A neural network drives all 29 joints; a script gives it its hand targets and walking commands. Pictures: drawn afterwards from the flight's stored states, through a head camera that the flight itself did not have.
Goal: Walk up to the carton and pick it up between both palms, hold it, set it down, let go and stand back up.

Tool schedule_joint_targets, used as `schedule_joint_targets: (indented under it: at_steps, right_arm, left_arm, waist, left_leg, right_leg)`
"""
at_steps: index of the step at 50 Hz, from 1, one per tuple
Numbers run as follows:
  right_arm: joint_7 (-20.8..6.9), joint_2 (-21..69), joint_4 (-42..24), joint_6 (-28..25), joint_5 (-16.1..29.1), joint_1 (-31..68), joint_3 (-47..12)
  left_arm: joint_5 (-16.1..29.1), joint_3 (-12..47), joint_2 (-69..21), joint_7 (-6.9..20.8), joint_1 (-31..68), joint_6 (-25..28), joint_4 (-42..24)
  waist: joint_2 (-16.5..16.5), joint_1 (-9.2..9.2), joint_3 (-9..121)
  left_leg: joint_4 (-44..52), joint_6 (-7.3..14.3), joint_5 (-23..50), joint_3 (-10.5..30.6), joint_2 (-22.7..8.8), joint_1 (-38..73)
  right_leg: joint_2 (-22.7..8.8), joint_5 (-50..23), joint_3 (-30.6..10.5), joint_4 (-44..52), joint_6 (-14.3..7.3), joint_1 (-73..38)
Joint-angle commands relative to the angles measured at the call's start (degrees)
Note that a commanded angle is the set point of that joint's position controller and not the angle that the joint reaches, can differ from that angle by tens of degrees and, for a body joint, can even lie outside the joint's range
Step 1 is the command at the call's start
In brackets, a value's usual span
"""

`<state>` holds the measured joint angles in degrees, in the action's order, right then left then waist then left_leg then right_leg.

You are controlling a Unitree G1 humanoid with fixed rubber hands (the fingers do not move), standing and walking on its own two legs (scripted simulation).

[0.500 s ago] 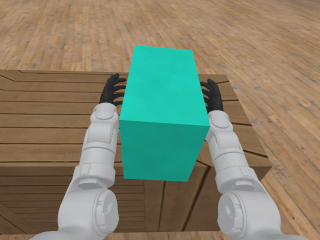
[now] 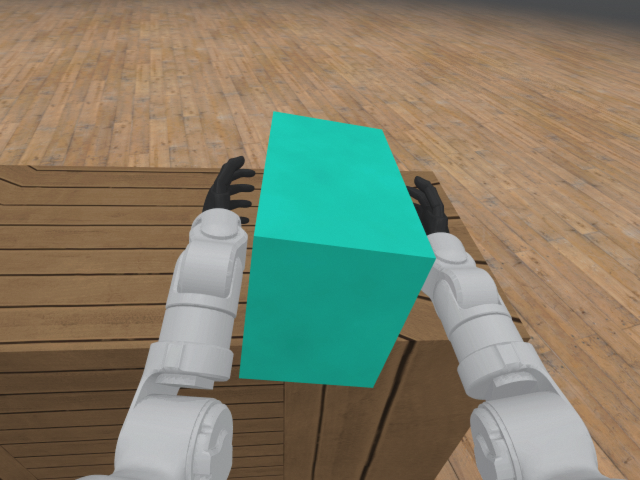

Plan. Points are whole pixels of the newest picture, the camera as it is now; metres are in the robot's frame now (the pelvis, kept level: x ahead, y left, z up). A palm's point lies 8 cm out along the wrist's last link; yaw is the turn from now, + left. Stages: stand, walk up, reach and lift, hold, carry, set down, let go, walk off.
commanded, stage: reach and lift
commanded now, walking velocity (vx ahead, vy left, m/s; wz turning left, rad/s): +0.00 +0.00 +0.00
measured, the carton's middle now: (319, 238) +0.42 -0.03 +0.12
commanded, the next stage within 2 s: hold in 1.16 s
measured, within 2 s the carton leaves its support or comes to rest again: neither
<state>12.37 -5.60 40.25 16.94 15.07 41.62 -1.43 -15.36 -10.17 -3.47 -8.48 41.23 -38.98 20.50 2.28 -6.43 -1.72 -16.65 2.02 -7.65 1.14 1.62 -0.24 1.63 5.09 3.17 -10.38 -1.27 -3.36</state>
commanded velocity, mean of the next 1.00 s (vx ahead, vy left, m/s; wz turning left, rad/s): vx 0.00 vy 0.00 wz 0.00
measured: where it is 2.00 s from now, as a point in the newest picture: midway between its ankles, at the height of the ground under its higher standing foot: outside the picture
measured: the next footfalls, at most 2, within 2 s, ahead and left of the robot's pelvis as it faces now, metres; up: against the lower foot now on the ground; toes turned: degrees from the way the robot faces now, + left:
none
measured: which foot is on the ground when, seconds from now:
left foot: down 0.00-1.00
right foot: down 0.00-1.00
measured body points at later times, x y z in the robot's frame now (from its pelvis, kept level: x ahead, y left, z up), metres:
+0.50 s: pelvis -0.01 -0.01 +0.00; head -0.07 +0.00 +0.44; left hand +0.39 +0.11 +0.21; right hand +0.38 -0.16 +0.19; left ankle +0.03 +0.09 -0.75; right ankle +0.02 -0.11 -0.75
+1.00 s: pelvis +0.01 -0.02 +0.00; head -0.07 +0.01 +0.44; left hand +0.39 +0.12 +0.26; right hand +0.39 -0.15 +0.24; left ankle +0.03 +0.09 -0.75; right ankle +0.02 -0.11 -0.75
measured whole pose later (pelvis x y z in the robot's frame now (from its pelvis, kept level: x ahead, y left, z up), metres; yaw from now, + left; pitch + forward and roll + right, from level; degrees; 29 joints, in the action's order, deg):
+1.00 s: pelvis +0.01 -0.02 +0.00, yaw +0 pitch -7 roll -1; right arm 15.8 -4.0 34.6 25.8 11.9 46.5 -2.5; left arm -14.9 -12.6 1.9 -0.6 45.7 -43.5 17.7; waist 2.2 -4.3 4.3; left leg -18.8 0.9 -9.3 0.8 0.4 -2.5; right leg 2.0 8.1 5.0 -14.6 -2.5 -0.3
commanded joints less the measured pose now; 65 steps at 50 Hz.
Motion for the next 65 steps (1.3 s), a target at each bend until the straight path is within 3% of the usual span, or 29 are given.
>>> schedule_joint_targets:
  at_steps: [1,2,7,15,18,24,29,32,35,38,41,44,45,47,49,51,53,54,56,57,58,60,62,64,65]
  right_arm:
    - [-4.6,18.58,-10.62,-2.96,0.93,30.81,-9.52]
    - [-5.02,18.52,-8.03,-3.63,0.28,28.46,-9.75]
    - [-6.28,22.77,-8.91,-7.52,-2.61,33.08,-9.64]
    - [-6.73,28.12,-14.27,-6.99,-4.43,46.29,-9.28]
    - [-5.94,24.83,-9.8,-4.2,-4.02,39.29,-8.83]
    - [-3.69,16.17,-0.66,-0.98,-2.62,20.97,-8.45]
    - [-3.54,19.69,-10.88,-2.72,0.0,25.32,-12.7]
    - [-4.77,26.52,-17.63,-4.03,-0.57,35.95,-14.68]
    - [-4.44,35.1,-30.46,-3.11,0.05,51.73,-17.18]
    - [-2.86,37.57,-33.54,-0.04,0.81,47.46,-21.02]
    - [-1.11,31.26,-26.06,4.78,-0.13,33.96,-20.69]
    - [-0.73,22.15,-11.94,9.75,-1.35,29.38,-13.14]
    - [-0.39,20.66,-10.93,10.14,-0.29,30.23,-10.98]
    - [-0.62,14.84,-8.02,8.44,-0.6,15.91,-8.55]
    - [-1.95,10.29,-9.08,3.83,-1.89,11.82,-6.76]
    - [-3.21,9.07,-13.28,0.66,-2.2,20.82,-5.69]
    - [-3.85,11.4,-16.58,0.06,-2.77,31.82,-5.01]
    - [-3.85,15.72,-18.5,0.65,-2.07,38.38,-6.14]
    - [-3.31,28.5,-28.41,1.79,1.45,51.1,-11.72]
    - [-3.15,31.8,-35.95,1.2,1.9,54.35,-13.76]
    - [-3.54,31.49,-37.38,0.7,0.78,50.79,-14.78]
    - [-3.28,32.69,-36.03,2.57,1.5,49.19,-18.17]
    - [-2.45,32.89,-37.19,5.72,1.76,43.21,-20.83]
    - [-2.74,28.2,-29.91,8.6,-0.25,35.96,-17.92]
    - [-2.98,24.6,-24.69,10.14,-0.9,35.42,-14.89]
  left_arm:
    - [7.79,14.37,-22.29,8.65,27.29,2.3,-3.45]
    - [7.3,13.24,-21.46,8.59,25.91,2.93,-0.42]
    - [9.23,14.45,-23.12,8.22,28.91,7.32,1.94]
    - [14.62,20.48,-27.34,5.97,40.93,10.34,-1.53]
    - [13.77,18.56,-23.29,5.64,36.11,8.32,-0.83]
    - [8.94,12.53,-12.34,8.17,20.85,4.08,2.87]
    - [12.4,17.51,-14.97,7.51,25.29,5.97,-5.88]
    - [15.29,21.65,-21.22,6.76,34.84,7.94,-9.64]
    - [18.92,26.3,-28.62,6.23,48.37,8.85,-16.54]
    - [18.33,25.69,-29.68,6.84,43.28,7.82,-17.34]
    - [12.02,18.89,-20.7,9.94,30.77,3.35,-13.54]
    - [5.26,10.29,-11.95,13.99,27.68,-3.95,-5.51]
    - [4.87,9.55,-12.37,14.93,27.99,-5.83,-5.62]
    - [5.86,8.51,-8.36,15.88,15.43,-4.81,-2.49]
    - [8.5,8.53,-5.48,14.45,8.83,1.0,-1.4]
    - [11.05,10.71,-7.14,11.92,13.82,4.13,-4.13]
    - [14.1,14.65,-10.77,9.58,25.09,5.44,-8.16]
    - [15.38,17.91,-15.32,8.83,32.4,4.86,-11.56]
    - [19.58,28.57,-28.51,8.27,46.98,3.21,-24.27]
    - [23.45,34.62,-31.85,7.63,51.22,4.99,-31.84]
    - [25.49,37.18,-31.26,6.51,50.79,7.65,-33.59]
    - [23.25,37.13,-32.27,5.16,51.66,6.91,-33.23]
    - [21.71,34.2,-29.14,5.65,45.34,5.06,-34.29]
    - [18.05,25.58,-21.47,6.92,36.39,2.89,-26.62]
    - [15.73,21.19,-17.88,7.7,34.7,0.77,-22.45]
  waist:
    - [-2.21,1.87,15.37]
    - [-2.31,2.4,14.13]
    - [-1.82,3.43,14.67]
    - [-1.95,2.23,25.52]
    - [-2.0,2.0,23.64]
    - [-2.11,2.2,15.08]
    - [-4.14,3.34,16.1]
    - [-3.56,3.61,19.5]
    - [-1.76,3.69,30.49]
    - [-0.4,4.09,37.92]
    - [2.22,3.76,32.74]
    - [2.93,2.83,14.86]
    - [2.67,2.2,12.67]
    - [-0.96,1.65,8.22]
    - [-5.5,2.71,6.64]
    - [-7.8,3.6,7.19]
    - [-8.08,2.94,8.49]
    - [-7.57,2.03,11.3]
    - [-5.71,-0.62,24.74]
    - [-5.85,-1.75,34.59]
    - [-6.84,-1.73,39.99]
    - [-5.67,-0.67,49.52]
    - [-2.93,1.41,51.51]
    - [-1.66,3.67,41.82]
    - [-1.3,3.95,35.06]
  left_leg:
    - [1.5,-3.78,7.28,-1.43,-3.1,2.45]
    - [1.78,-3.5,6.09,-1.79,-3.45,2.18]
    - [1.36,-2.38,3.11,-1.61,-4.01,0.58]
    - [-0.47,-1.5,0.13,-1.67,-3.6,-0.93]
    - [-0.7,-1.53,1.97,-1.8,-3.62,-0.11]
    - [-1.02,-1.86,9.5,-1.93,-3.46,1.33]
    - [-1.53,-1.69,10.79,-1.37,-3.41,-3.07]
    - [-1.77,-0.88,8.17,-1.78,-3.22,-5.36]
    - [-3.45,0.3,8.78,-2.08,-2.0,-5.94]
    - [-5.09,1.57,14.42,-2.0,-1.18,-2.87]
    - [-4.39,1.88,16.57,-1.54,-0.24,-0.2]
    - [-0.99,1.01,6.2,-1.28,-0.75,-1.66]
    - [-0.39,0.48,6.04,-1.27,-0.98,-1.81]
    - [-0.09,-0.18,4.91,-0.43,-2.52,-3.57]
    - [0.08,-0.51,2.4,0.7,-3.98,-9.04]
    - [0.65,-0.89,-0.59,1.12,-4.48,-14.54]
    - [2.13,-1.23,-3.21,1.56,-5.02,-18.34]
    - [2.49,-1.62,-1.29,1.47,-4.96,-17.37]
    - [-1.19,-2.77,10.83,0.84,-3.33,-8.27]
    - [-4.14,-3.06,16.2,1.42,-2.71,-3.29]
    - [-5.46,-3.13,18.54,1.99,-2.99,0.21]
    - [-5.55,-2.99,25.31,1.24,-2.73,6.76]
    - [-5.4,-1.28,26.56,1.2,-1.95,3.43]
    - [-2.86,0.67,16.48,1.23,-2.11,-4.02]
    - [-1.23,1.0,10.14,1.0,-2.22,-6.85]
  right_leg:
    - [-1.21,-0.94,2.23,-0.78,1.18,-0.06]
    - [-1.83,0.67,2.37,-0.93,1.07,0.19]
    - [-2.14,6.29,2.09,-1.26,0.61,4.42]
    - [-1.93,10.78,1.6,-2.15,0.47,7.39]
    - [-2.38,9.74,1.38,-1.72,0.62,6.13]
    - [-3.72,3.7,0.01,-0.46,0.62,3.95]
    - [-2.9,0.9,-1.24,-2.33,0.49,2.57]
    - [-2.45,3.09,-0.98,-3.0,0.63,2.63]
    - [-1.6,0.11,-1.07,-4.06,1.45,1.44]
    - [-1.57,-9.34,-1.63,-5.35,2.54,-3.23]
    - [-2.63,-17.68,-1.46,-4.86,3.84,-7.18]
    - [-4.03,-6.18,-1.3,-1.9,3.59,-0.91]
    - [-3.94,-4.07,-1.34,-1.14,3.16,-0.06]
    - [-4.51,-1.79,-1.67,-2.24,2.39,0.55]
    - [-3.34,2.53,-1.46,-4.95,1.76,4.04]
    - [-1.13,6.18,-1.1,-6.29,0.86,5.64]
    - [0.5,7.2,-0.12,-6.7,0.69,5.75]
    - [1.14,5.19,0.47,-6.23,0.8,4.53]
    - [2.09,-3.41,0.84,-4.23,0.86,2.29]
    - [2.28,-6.74,0.84,-4.5,0.96,3.73]
    - [1.79,-7.73,0.7,-5.02,0.93,6.04]
    - [1.83,-13.73,-0.12,-4.08,1.01,2.5]
    - [1.33,-20.5,-0.92,-5.29,2.42,-4.3]
    - [-0.02,-15.96,-1.45,-5.89,3.6,-5.47]
    - [-0.57,-10.63,-1.37,-5.55,3.76,-4.18]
